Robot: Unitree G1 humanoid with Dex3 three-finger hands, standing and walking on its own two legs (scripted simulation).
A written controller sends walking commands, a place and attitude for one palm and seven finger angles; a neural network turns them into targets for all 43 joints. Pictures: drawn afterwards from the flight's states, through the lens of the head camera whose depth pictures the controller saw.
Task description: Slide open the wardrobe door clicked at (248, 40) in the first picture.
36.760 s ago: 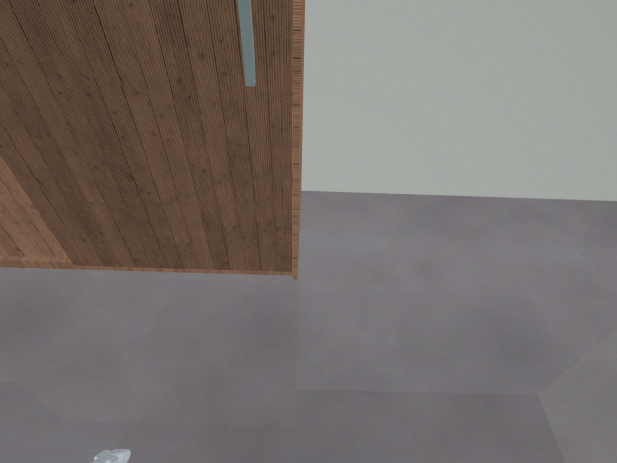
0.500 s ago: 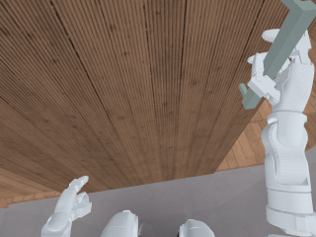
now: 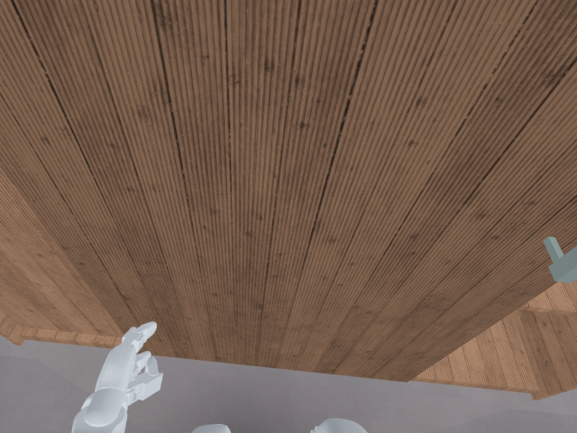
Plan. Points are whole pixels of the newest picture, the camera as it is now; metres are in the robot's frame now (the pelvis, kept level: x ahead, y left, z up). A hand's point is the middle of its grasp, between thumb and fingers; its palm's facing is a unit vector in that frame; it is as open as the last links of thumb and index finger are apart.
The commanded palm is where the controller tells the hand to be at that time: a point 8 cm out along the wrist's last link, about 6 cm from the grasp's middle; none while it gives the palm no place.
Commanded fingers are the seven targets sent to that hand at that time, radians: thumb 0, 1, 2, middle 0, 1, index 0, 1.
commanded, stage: stop walking and hold the door there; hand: right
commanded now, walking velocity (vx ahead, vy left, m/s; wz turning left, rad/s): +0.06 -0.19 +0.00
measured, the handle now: out of the picture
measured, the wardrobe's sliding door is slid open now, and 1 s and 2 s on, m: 0.46 0.46 0.46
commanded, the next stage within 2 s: none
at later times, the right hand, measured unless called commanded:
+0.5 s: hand out of the picture +0.31 -0.33 +0.19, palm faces +0.48 +0.86 -0.16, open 5.8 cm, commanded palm +0.27 -0.36 +0.16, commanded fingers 0.00 -0.90 -0.90 0.45 1.40 0.45 1.40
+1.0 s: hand out of the picture +0.31 -0.33 +0.19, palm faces +0.52 +0.84 -0.18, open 5.7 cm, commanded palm +0.27 -0.35 +0.16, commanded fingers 0.00 -0.90 -0.90 0.45 1.40 0.45 1.40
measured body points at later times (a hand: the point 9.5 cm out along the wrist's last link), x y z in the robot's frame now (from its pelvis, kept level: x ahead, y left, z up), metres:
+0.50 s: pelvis -0.04 -0.04 +0.02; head -0.05 -0.06 +0.47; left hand +0.03 +0.20 -0.09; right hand +0.28 -0.38 +0.20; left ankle -0.04 +0.09 -0.69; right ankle -0.04 -0.14 -0.73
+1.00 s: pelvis -0.07 -0.03 +0.01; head -0.07 -0.03 +0.46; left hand +0.05 +0.26 -0.08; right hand +0.28 -0.37 +0.20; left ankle -0.06 +0.08 -0.73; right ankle -0.04 -0.14 -0.73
